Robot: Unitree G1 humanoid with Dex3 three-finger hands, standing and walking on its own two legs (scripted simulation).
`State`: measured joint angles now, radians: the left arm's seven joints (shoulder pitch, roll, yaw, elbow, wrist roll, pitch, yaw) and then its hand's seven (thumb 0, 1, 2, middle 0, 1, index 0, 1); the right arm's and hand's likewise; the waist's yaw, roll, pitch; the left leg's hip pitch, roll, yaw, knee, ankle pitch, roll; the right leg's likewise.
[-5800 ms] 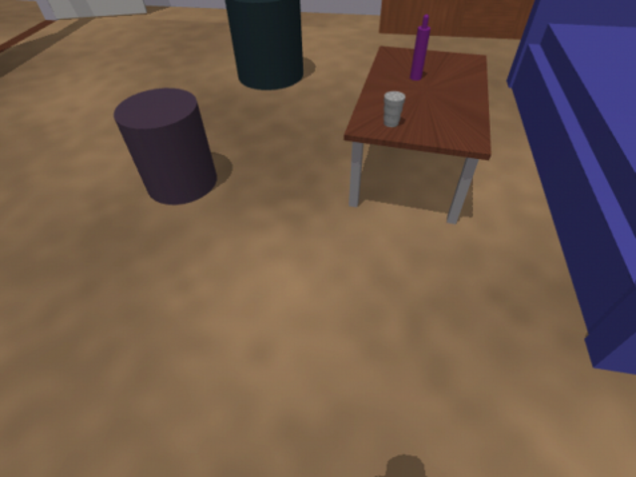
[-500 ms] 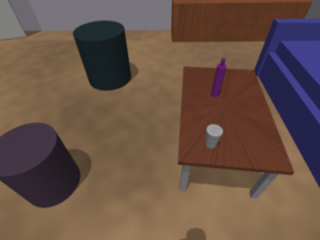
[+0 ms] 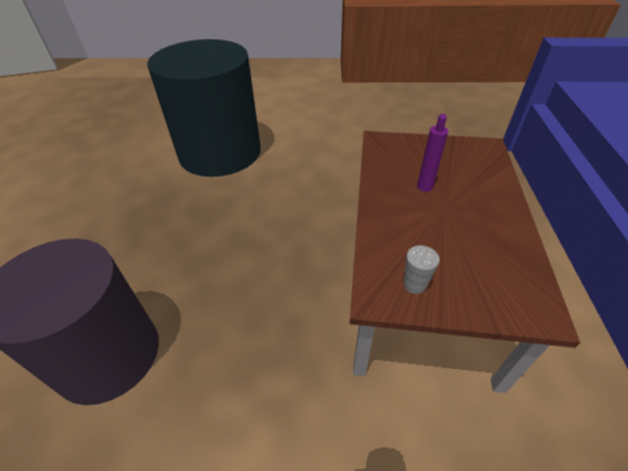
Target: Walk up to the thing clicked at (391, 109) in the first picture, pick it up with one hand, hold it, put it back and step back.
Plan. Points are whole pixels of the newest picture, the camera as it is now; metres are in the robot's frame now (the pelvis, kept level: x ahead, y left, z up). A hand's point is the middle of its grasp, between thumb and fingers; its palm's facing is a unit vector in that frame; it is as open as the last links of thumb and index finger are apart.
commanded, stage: stand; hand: right
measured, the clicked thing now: (418, 271) +0.67 -0.25 -0.32
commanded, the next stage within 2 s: walk up in 1.56 s
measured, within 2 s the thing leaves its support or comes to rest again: neither
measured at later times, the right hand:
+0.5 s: hand out of the picture +0.07 -0.25 -0.16, palm faces -0.04 +0.94 -0.33, open 7.4 cm
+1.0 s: hand out of the picture +0.07 -0.25 -0.16, palm faces -0.05 +0.94 -0.33, open 7.4 cm
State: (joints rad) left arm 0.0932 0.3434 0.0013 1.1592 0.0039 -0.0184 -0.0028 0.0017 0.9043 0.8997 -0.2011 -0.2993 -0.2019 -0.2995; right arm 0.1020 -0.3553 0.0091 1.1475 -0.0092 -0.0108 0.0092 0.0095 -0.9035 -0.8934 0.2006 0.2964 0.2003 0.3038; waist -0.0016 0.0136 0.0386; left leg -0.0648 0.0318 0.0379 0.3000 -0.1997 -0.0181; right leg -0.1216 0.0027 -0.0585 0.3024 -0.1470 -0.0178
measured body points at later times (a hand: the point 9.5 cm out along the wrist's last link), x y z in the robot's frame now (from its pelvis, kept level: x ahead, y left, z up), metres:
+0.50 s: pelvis +0.00 +0.00 +0.00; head +0.00 -0.01 +0.45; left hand +0.08 +0.30 -0.13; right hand +0.07 -0.30 -0.14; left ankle -0.02 +0.13 -0.75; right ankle +0.01 -0.11 -0.75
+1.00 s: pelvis +0.00 +0.00 +0.00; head +0.01 -0.01 +0.45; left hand +0.08 +0.30 -0.13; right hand +0.08 -0.30 -0.14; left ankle -0.02 +0.13 -0.75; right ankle +0.01 -0.11 -0.75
